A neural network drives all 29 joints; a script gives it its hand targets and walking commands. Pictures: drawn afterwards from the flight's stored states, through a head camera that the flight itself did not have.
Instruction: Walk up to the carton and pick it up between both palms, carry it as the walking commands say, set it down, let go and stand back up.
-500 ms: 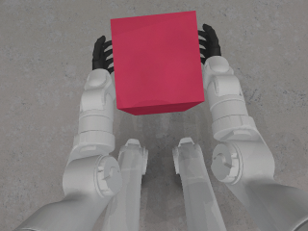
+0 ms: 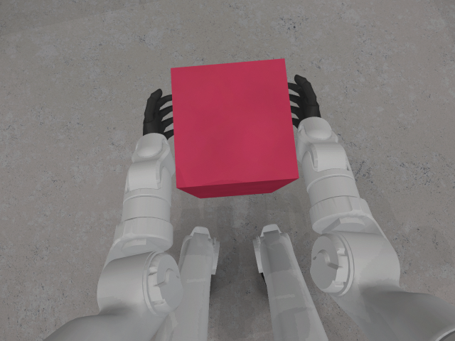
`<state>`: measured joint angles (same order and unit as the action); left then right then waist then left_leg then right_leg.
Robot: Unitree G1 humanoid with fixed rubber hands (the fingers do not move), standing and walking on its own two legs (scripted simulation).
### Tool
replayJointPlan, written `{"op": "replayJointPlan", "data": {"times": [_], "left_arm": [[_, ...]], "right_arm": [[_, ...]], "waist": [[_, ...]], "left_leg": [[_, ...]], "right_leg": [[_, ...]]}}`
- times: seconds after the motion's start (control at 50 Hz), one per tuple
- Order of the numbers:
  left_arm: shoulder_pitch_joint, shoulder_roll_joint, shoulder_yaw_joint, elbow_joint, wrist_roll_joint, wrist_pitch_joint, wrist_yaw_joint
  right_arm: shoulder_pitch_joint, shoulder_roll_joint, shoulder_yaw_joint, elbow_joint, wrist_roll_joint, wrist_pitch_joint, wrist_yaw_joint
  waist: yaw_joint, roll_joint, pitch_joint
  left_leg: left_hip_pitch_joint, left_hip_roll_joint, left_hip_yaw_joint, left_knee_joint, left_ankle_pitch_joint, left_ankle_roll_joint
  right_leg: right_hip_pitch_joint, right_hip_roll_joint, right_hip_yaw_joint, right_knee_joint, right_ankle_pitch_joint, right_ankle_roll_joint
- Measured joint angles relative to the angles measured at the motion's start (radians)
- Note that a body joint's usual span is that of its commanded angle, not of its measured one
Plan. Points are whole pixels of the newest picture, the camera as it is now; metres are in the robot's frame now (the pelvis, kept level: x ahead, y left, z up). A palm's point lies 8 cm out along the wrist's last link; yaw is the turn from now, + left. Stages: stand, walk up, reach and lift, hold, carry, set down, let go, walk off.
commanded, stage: reach and lift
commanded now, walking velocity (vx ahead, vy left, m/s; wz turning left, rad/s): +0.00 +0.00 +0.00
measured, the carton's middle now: (232, 144) +0.44 +0.00 -0.12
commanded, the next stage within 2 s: none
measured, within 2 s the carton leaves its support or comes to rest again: neither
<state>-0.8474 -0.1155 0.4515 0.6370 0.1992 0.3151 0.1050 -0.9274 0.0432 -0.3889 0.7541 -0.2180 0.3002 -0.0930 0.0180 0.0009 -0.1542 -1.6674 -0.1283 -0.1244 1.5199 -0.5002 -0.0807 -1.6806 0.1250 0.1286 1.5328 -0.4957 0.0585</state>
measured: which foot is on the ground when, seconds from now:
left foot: down 0.00-1.00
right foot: down 0.00-1.00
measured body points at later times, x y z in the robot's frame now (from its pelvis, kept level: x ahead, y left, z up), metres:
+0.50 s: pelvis +0.02 +0.00 +0.07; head +0.20 -0.01 +0.48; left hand +0.44 +0.14 +0.01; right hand +0.45 -0.13 +0.01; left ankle +0.09 +0.14 -0.54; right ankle +0.09 -0.13 -0.54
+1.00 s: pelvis +0.04 +0.00 +0.13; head +0.18 -0.01 +0.56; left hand +0.42 +0.14 +0.08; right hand +0.43 -0.13 +0.08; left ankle +0.09 +0.14 -0.54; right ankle +0.09 -0.13 -0.54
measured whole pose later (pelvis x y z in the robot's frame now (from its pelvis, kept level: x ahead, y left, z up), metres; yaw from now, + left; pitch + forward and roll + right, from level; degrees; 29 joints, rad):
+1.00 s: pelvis +0.04 +0.00 +0.13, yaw -1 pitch +24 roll +0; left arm -0.53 -0.19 0.40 0.56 0.24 0.26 0.07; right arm -0.59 0.13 -0.36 0.67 -0.24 0.24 -0.07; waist 0.02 0.00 -0.12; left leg -1.01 -0.09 -0.16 0.97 -0.37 -0.05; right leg -1.02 0.10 0.15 0.98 -0.37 0.03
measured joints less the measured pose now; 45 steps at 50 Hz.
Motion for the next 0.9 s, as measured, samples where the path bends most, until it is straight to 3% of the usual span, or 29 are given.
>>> {"op": "replayJointPlan", "data": {"times": [0.9], "left_arm": [[0.293, -0.067, -0.055, -0.06, 0.032, -0.055, -0.028]], "right_arm": [[0.306, 0.082, 0.028, -0.078, -0.013, -0.058, 0.021]], "waist": [[0.002, -0.005, 0.024]], "left_leg": [[0.587, 0.033, -0.034, -0.485, 0.105, 0.026]], "right_leg": [[0.589, -0.02, 0.022, -0.488, 0.105, -0.028]]}}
